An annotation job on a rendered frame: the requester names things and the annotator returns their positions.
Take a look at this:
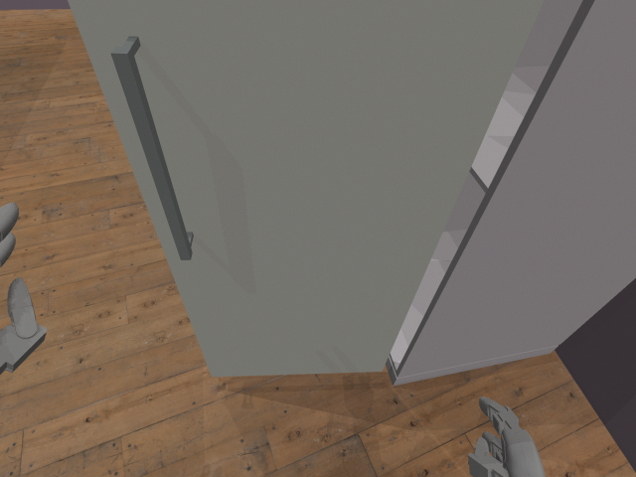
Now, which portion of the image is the robot left hand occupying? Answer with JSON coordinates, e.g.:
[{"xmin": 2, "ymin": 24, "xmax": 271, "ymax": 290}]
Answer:
[{"xmin": 0, "ymin": 203, "xmax": 47, "ymax": 375}]

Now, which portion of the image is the handle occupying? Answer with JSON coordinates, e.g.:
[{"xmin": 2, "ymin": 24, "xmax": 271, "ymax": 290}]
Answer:
[{"xmin": 111, "ymin": 36, "xmax": 194, "ymax": 260}]

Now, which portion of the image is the fridge door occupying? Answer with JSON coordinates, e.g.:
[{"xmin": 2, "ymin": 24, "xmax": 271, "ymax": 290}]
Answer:
[{"xmin": 68, "ymin": 0, "xmax": 544, "ymax": 377}]

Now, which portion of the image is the robot right hand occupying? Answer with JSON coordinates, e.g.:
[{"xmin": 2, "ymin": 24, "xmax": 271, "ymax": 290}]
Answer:
[{"xmin": 468, "ymin": 397, "xmax": 546, "ymax": 477}]

